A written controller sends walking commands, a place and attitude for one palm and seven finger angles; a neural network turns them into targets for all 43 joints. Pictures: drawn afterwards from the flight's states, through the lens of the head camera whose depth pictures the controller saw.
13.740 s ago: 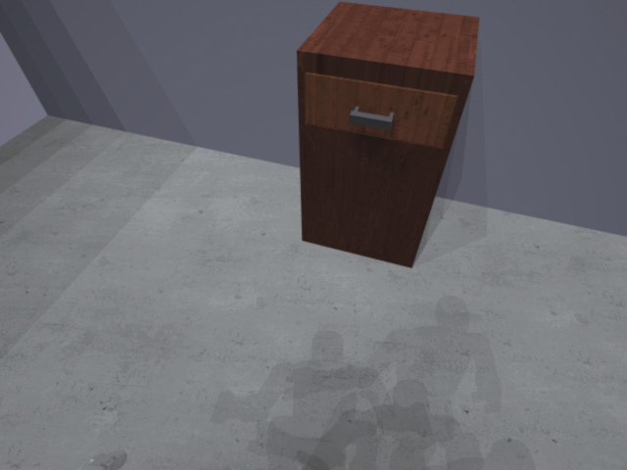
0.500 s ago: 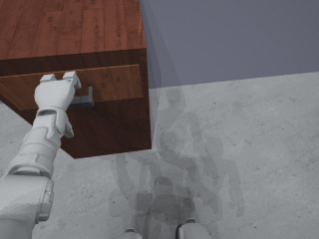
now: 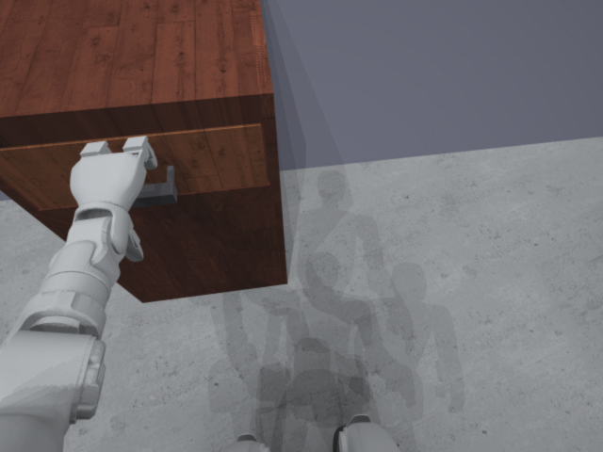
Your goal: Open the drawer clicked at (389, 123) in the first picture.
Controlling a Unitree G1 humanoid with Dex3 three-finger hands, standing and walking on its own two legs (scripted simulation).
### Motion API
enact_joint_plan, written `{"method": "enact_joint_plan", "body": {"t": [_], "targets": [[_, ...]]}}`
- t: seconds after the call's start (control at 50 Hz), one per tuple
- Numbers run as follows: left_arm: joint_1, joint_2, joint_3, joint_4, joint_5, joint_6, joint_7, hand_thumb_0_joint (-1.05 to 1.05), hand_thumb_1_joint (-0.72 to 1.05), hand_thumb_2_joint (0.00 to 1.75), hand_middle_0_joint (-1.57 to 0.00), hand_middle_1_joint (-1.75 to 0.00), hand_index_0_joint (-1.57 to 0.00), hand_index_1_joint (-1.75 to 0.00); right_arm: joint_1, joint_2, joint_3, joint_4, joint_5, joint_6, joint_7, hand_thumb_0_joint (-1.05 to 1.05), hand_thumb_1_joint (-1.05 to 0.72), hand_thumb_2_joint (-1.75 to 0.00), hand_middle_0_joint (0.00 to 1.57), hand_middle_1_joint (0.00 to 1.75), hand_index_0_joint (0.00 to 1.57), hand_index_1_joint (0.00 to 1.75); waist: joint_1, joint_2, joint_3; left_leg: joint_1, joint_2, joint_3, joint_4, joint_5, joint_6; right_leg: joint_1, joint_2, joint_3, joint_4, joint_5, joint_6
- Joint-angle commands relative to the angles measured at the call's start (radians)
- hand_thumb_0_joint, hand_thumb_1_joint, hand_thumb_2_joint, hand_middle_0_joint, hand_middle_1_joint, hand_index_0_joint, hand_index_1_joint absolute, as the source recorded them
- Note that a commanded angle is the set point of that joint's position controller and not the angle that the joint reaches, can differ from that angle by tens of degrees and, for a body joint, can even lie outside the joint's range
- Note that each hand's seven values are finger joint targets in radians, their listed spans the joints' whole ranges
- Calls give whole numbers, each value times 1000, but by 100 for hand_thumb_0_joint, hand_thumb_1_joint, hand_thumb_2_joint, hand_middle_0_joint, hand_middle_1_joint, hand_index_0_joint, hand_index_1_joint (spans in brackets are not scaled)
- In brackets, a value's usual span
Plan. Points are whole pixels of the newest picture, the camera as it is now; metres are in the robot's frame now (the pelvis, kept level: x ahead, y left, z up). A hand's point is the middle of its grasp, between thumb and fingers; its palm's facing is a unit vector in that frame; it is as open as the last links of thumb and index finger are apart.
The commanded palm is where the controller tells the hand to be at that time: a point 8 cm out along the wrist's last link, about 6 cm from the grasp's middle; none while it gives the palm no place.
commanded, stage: lower the fingers behind the handle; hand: left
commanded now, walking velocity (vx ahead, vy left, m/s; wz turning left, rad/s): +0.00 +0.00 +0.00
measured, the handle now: (139, 185) +0.54 +0.26 -0.06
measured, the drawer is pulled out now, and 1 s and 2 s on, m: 0.00 0.00 0.00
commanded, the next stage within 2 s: close the thumb around the handle in 1.60 s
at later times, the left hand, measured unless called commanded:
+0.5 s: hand (132, 214) +0.46 +0.25 -0.03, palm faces -0.07 -0.02 -1.00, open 13.8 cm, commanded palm +0.45 +0.24 +0.02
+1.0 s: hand (135, 216) +0.47 +0.25 -0.04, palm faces -0.03 -0.01 -1.00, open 13.9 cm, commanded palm +0.44 +0.24 -0.02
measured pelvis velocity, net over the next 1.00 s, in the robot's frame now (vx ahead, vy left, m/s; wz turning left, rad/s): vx -0.03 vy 0.00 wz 0.00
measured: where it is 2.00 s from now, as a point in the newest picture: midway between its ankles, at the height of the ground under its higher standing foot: outside the picture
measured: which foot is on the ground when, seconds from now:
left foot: down 0.00-1.00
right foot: down 0.00-1.00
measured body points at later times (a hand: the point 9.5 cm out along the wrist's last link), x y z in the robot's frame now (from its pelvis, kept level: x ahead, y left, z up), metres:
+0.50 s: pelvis -0.02 +0.00 -0.02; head +0.12 +0.00 +0.41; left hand +0.46 +0.24 +0.02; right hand +0.00 -0.28 -0.15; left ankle -0.04 +0.09 -0.69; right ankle +0.02 -0.12 -0.69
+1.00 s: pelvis -0.03 +0.00 -0.04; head +0.12 +0.00 +0.39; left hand +0.46 +0.24 +0.01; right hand -0.01 -0.27 -0.17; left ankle -0.04 +0.09 -0.69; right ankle +0.02 -0.12 -0.69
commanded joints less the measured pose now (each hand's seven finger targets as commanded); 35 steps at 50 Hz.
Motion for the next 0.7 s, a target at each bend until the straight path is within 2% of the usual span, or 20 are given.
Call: {"method": "enact_joint_plan", "body": {"t": [0.0, 0.02, 0.06, 0.1, 0.12, 0.14, 0.18, 0.2, 0.24, 0.28, 0.3, 0.34, 0.36, 0.38, 0.42, 0.46, 0.5, 0.56, 0.62, 0.68], "targets": [[-350, 293, 69, -178, -3, -10, 45, 0, -50, 30, -30, -120, -30, -120, 142, -169, -58, -46, -5, -17, -12, 0, -90, -90, 20, 30, 20, 30, -1, -15, -438, 201, -33, -47, -76, 488, 2, 324, 48, 8, -40, 362, -33], [-343, 275, 56, -177, -3, -15, 45, 0, -50, 30, -30, -120, -30, -120, 142, -167, -57, -46, -4, -19, -11, 0, -90, -90, 20, 30, 20, 30, -2, -1, -423, 197, -33, -50, -78, 480, 0, 309, 48, 5, -39, 348, -34], [-349, 240, 32, -157, -7, -25, 47, 0, -50, 30, -30, -120, -30, -120, 148, -167, -62, -38, -3, -25, -11, 0, -90, -90, 20, 30, 20, 30, -21, -22, -399, 188, -31, -52, -71, 457, 2, 281, 48, 4, -42, 329, -32], [-340, 272, 55, -147, -7, -33, 48, 0, -50, 30, -30, -120, -30, -120, 146, -171, -60, -35, -5, -26, -12, 0, -90, -90, 20, 30, 20, 30, -11, -19, -408, 167, -36, -49, -62, 424, 3, 276, 47, 8, -33, 310, -33], [-369, 267, 43, -153, -1, -38, 51, 0, -50, 30, -30, -120, -30, -120, 146, -168, -60, -34, -5, -29, -13, 0, -90, -90, 20, 30, 20, 30, -22, -10, -394, 156, -37, -50, -57, 415, 3, 259, 47, 7, -30, 304, -34], [-410, 251, 33, -178, 2, -50, 55, 0, -50, 30, -30, -120, -30, -120, 146, -165, -62, -31, -8, -33, -14, 0, -90, -90, 20, 30, 20, 30, -31, 8, -416, 168, -35, -53, -47, 420, 3, 242, 46, 8, -23, 299, -35], [-417, 277, 50, -165, 14, -57, 70, 0, -50, 30, -30, -120, -30, -120, 148, -168, -61, -23, -11, -37, -14, 0, -90, -90, 20, 30, 20, 30, -28, 27, -428, 165, -35, -60, -30, 409, 0, 204, 47, 6, -5, 271, -37], [-433, 260, 38, -162, 13, -59, 78, 0, -50, 30, -30, -120, -30, -120, 151, -166, -62, -24, -14, -40, -13, 0, -90, -90, 20, 30, 20, 30, -36, 30, -429, 160, -36, -63, -22, 403, 0, 192, 49, 6, -1, 264, -36], [-449, 295, 69, -161, 11, -60, 90, 0, -50, 30, -30, -120, -30, -120, 151, -170, -62, -16, -17, -44, -13, 0, -90, -90, 20, 30, 20, 30, -36, 12, -453, 146, -35, -66, -7, 405, 1, 192, 48, 5, 13, 267, -35], [-437, 286, 56, -125, 12, -46, 97, 0, -50, 30, -30, -120, -30, -120, 149, -170, -58, -18, -16, -46, -9, 0, -90, -90, 20, 30, 20, 30, -35, 43, -446, 124, -40, -61, 3, 388, 0, 174, 48, 5, 22, 255, -36], [-454, 317, 73, -125, 19, -39, 103, 0, -50, 30, -30, -120, -30, -120, 152, -175, -56, -14, -17, -45, -10, 0, -90, -90, 20, 30, 20, 30, -34, 28, -451, 112, -39, -66, 8, 388, -1, 173, 48, 3, 31, 254, -35], [-456, 314, 73, -107, 16, -26, 105, 0, -50, 30, -30, -120, -30, -120, 156, -176, -54, -14, -20, -46, -8, 0, -90, -90, 20, 30, 20, 30, -36, 25, -484, 111, -39, -70, 20, 402, 0, 171, 49, 2, 43, 263, -34], [-466, 298, 53, -95, 17, -19, 104, 0, -50, 30, -30, -120, -30, -120, 158, -176, -55, -15, -18, -47, -9, 0, -90, -90, 20, 30, 20, 30, -49, 35, -476, 108, -38, -68, 27, 402, 0, 157, 49, 3, 44, 265, -32], [-475, 316, 66, -105, 18, -17, 103, 0, -50, 30, -30, -120, -30, -120, 161, -179, -54, -13, -20, -48, -8, 0, -90, -90, 20, 30, 20, 30, -41, 48, -490, 115, -36, -70, 31, 410, -2, 154, 49, 1, 51, 267, -32], [-450, 303, 63, -116, 17, -13, 97, 0, -50, 30, -30, -120, -30, -120, 164, -177, -57, -17, -22, -48, -7, 0, -90, -90, 20, 30, 20, 30, -34, 58, -538, 141, -35, -71, 41, 447, -4, 163, 51, 1, 59, 291, -33], [-454, 266, 36, -100, 9, -12, 87, 0, -50, 30, -30, -120, -30, -120, 170, -174, -56, -15, -20, -48, -6, 0, -90, -90, 20, 30, 20, 30, -51, 45, -503, 134, -29, -77, 46, 446, -4, 138, 52, -4, 60, 284, -30], [-437, 312, 64, -75, 9, -7, 79, 0, -50, 30, -30, -120, -30, -120, 166, -182, -49, -10, -20, -46, -8, 0, -90, -90, 20, 30, 20, 30, -43, 25, -478, 87, -32, -71, 48, 397, 1, 138, 51, -1, 61, 256, -30], [-464, 328, 69, -88, 18, -20, 79, 0, -50, 30, -30, -120, -30, -120, 171, -183, -47, -11, -21, -49, -12, 0, -90, -90, 20, 30, 20, 30, -48, 21, -489, 66, -32, -79, 58, 379, 3, 123, 49, -1, 77, 241, -31], [-413, 286, 51, -76, 13, -16, 78, 0, -50, 30, -30, -120, -30, -120, 173, -177, -49, -14, -23, -49, -8, 0, -90, -90, 20, 30, 20, 30, -39, 29, -497, 66, -31, -72, 68, 402, 2, 126, 51, -2, 85, 261, -32], [-377, 290, 57, -57, 6, -16, 71, 0, -50, 30, -30, -120, -30, -120, 170, -178, -47, -14, -20, -46, -6, 0, -90, -90, 20, 30, 20, 30, -35, 11, -474, 33, -31, -69, 75, 386, 3, 120, 51, -1, 91, 256, -31]]}}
